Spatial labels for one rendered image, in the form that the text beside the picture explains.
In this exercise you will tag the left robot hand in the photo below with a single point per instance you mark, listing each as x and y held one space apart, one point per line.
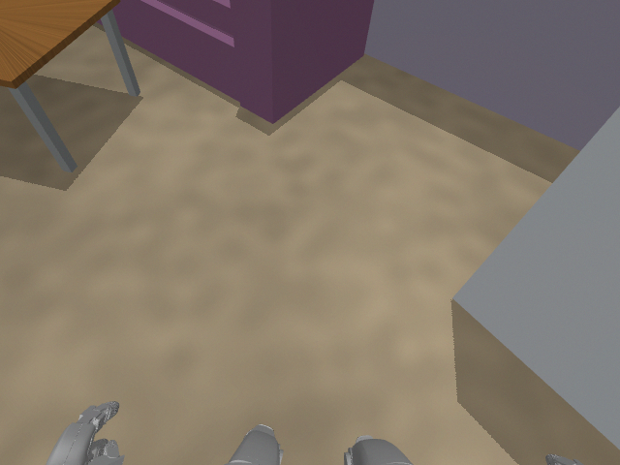
75 446

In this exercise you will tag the sofa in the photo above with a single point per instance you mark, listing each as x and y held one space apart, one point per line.
270 55

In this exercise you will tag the coffee table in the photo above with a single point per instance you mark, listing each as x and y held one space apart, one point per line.
32 32

